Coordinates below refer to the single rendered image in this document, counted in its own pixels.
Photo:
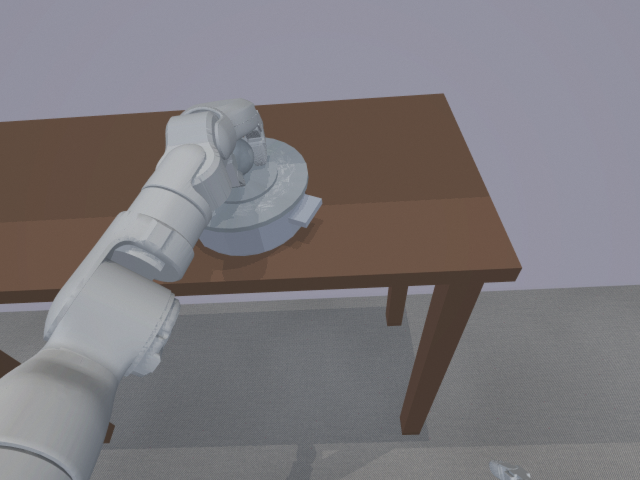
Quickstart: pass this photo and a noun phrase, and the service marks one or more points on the knob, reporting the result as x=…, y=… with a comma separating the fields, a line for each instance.
x=244, y=156

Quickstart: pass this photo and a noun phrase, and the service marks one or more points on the right robot hand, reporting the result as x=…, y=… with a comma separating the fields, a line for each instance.
x=505, y=471

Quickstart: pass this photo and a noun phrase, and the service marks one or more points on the pot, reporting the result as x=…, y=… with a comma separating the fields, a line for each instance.
x=264, y=238

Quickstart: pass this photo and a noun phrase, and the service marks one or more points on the left robot forearm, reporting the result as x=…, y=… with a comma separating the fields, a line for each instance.
x=155, y=237

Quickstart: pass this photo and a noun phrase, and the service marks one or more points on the lid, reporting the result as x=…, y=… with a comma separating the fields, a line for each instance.
x=271, y=191

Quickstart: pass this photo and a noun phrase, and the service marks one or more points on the table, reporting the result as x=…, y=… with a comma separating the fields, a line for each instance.
x=403, y=204

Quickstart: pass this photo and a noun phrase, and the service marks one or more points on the left robot hand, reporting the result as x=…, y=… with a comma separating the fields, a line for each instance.
x=248, y=124

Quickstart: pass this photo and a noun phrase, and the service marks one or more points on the left robot upper arm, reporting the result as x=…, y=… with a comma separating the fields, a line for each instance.
x=55, y=408

